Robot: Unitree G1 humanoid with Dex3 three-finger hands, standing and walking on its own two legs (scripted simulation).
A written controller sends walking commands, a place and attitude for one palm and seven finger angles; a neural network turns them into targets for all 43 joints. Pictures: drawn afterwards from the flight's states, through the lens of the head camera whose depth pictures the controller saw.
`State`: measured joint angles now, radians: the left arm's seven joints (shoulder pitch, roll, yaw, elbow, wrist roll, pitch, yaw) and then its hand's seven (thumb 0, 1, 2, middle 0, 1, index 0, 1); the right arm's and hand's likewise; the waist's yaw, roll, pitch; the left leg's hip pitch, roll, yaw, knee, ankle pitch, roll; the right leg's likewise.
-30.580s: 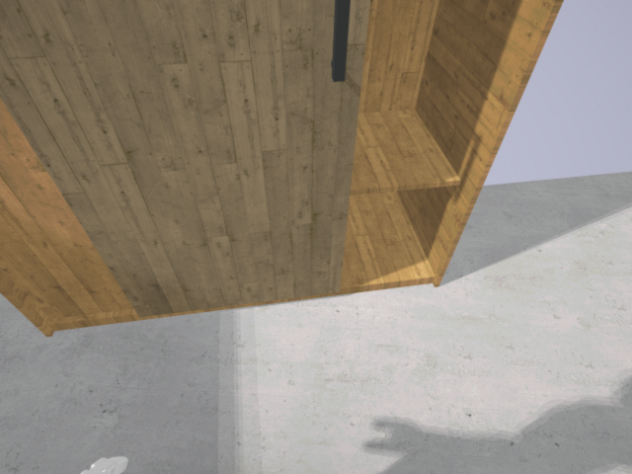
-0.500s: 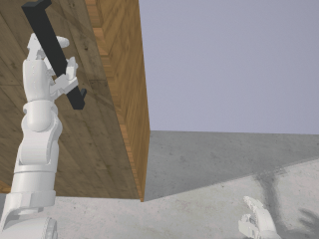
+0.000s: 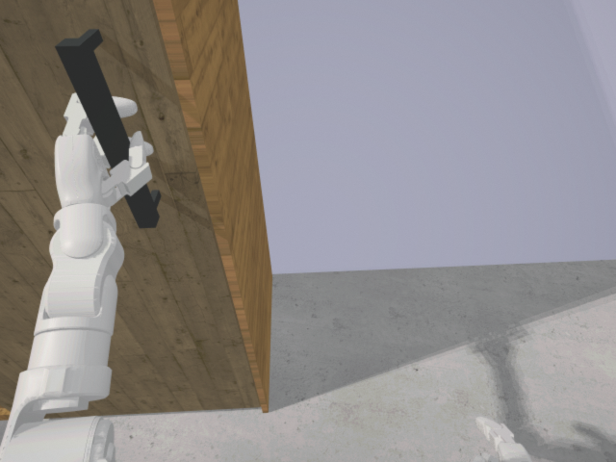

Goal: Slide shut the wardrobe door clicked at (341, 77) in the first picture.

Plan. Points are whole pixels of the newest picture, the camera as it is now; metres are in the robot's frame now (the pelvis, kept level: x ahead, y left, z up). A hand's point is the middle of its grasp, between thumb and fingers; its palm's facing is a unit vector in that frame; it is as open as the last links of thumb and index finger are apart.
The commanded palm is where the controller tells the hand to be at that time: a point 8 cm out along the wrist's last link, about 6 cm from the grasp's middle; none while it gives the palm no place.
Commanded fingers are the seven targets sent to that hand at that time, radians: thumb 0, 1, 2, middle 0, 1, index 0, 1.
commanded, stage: stop walking and hold the door there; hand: left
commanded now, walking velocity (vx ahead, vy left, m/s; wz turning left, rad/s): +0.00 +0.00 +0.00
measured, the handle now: (123, 139) +0.42 +0.25 +0.24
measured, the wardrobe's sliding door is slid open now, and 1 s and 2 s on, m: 0.00 0.00 0.00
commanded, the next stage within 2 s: loosen the grip on the handle in 0.66 s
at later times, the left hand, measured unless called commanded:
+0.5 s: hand (141, 165) +0.38 +0.22 +0.23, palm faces +0.40 -0.90 -0.16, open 6.2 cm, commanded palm +0.34 +0.25 +0.22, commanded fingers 0.00 0.90 0.90 -0.45 -1.40 -0.45 -1.40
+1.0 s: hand (125, 164) +0.37 +0.23 +0.24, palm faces +0.46 -0.88 -0.13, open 9.8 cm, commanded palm +0.33 +0.26 +0.23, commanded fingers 0.00 -0.55 0.20 -0.41 -1.35 -0.41 -1.35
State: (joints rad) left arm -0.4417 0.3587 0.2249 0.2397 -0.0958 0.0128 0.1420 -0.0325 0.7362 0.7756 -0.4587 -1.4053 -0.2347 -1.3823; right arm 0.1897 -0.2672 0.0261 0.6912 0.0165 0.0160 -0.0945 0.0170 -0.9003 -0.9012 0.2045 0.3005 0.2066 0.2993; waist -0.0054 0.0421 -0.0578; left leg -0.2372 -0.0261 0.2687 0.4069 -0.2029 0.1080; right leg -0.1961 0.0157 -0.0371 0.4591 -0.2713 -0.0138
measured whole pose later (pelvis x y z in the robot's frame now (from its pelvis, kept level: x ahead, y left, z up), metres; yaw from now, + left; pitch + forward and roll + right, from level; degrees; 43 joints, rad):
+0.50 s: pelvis +0.02 -0.02 +0.00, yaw +1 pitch +2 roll -1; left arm -0.38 0.37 0.25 0.24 -0.10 -0.01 0.14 -0.05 0.70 0.80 -0.46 -1.41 -0.24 -1.37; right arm 0.19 -0.26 0.03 0.68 0.03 0.03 -0.10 0.02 -0.90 -0.90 0.20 0.30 0.21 0.30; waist 0.01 0.07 -0.09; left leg -0.24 0.00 0.24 0.42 -0.22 0.09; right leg -0.15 0.05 -0.06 0.40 -0.27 -0.04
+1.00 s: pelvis -0.01 -0.05 +0.00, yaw +7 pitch +1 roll +0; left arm -0.62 0.39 0.33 0.38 -0.06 0.09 0.06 -0.02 0.18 0.59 -0.46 -1.41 -0.24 -1.28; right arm 0.21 -0.26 0.00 0.65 0.04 -0.10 -0.04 0.01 -0.90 -0.90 0.20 0.30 0.21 0.30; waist -0.01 0.04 -0.01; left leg -0.30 -0.02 0.12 0.44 -0.16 0.07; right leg -0.21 0.06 -0.06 0.46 -0.26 -0.07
